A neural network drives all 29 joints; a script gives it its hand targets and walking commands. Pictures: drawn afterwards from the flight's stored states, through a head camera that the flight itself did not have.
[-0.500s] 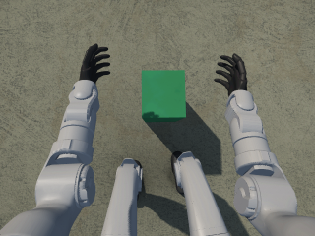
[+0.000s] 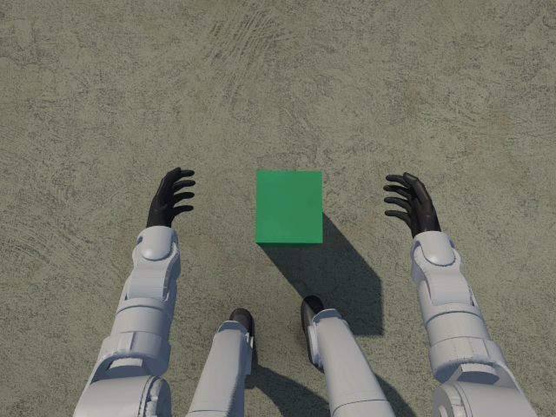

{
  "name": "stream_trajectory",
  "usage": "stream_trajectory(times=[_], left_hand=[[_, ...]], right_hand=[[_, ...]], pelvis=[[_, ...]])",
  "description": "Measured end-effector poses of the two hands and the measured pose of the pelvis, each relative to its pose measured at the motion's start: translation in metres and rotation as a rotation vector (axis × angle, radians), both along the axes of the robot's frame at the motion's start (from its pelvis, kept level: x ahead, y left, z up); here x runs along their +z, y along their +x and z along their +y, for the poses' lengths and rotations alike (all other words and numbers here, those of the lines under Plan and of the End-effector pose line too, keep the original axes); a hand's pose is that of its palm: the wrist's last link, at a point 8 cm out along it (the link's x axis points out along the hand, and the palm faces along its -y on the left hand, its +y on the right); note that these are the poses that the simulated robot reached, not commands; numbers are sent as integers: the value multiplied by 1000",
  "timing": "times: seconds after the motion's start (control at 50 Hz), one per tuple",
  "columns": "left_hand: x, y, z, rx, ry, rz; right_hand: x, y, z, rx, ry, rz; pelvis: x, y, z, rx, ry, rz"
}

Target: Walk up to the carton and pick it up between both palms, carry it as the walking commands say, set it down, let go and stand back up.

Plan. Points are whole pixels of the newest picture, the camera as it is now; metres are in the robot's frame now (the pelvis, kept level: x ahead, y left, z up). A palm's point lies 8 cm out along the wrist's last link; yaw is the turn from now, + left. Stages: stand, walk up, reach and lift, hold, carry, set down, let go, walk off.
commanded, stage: let go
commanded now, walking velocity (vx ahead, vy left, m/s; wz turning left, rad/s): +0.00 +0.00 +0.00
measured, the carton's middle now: (286, 214) +0.42 -0.04 -0.55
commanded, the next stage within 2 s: stand in 0.94 s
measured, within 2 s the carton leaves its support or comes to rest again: neither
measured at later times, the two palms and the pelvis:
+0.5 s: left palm (68, 340) +0.23 +0.23 +0.00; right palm (499, 347) +0.19 -0.23 +0.00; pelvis +0.05 +0.01 +0.07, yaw -3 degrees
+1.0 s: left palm (33, 358) +0.22 +0.26 +0.00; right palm (497, 348) +0.19 -0.22 -0.01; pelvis +0.05 +0.02 +0.07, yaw -3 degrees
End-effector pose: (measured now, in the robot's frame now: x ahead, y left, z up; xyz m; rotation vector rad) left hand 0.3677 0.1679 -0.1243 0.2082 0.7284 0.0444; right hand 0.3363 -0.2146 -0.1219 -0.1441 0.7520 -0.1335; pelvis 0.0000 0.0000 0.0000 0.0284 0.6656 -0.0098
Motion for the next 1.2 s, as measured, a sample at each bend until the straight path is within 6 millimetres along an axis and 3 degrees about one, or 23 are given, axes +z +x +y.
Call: stream_trajectory(times=[0.12, 0.22, 0.5, 0.64, 0.78, 0.94, 1.1, 1.2], left_hand=[[37, -41, 19, 0, -3, 37], [66, -60, 33, 1, -13, 33], [120, -137, 63, -14, -20, 60], [131, -155, 81, -3, -15, 64], [133, -152, 83, -8, -16, 67], [129, -150, 84, -12, -2, 74], [115, -166, 123, 59, 146, 148], [111, -178, 135, 84, 182, 190]], right_hand=[[42, -50, -18, 10, 3, 40], [71, -75, -25, 11, -5, 42], [117, -143, -12, -1, 7, 66], [123, -144, -6, 30, 3, 70], [127, -134, 0, 38, -1, 57], [123, -140, 0, 13, -15, 99], [110, -151, -37, -15, -148, 148], [107, -155, -52, -20, -184, 174]], pelvis=[[26, 16, -2, -12, -9, -125], [42, 27, -1, -26, -15, -239], [72, 48, 11, -40, -45, -569], [74, 49, 18, -31, -51, -688], [73, 48, 24, -27, -54, -746], [72, 49, 25, -35, -57, -749], [69, 52, 23, -25, -48, -682], [69, 56, 21, -20, -44, -674]])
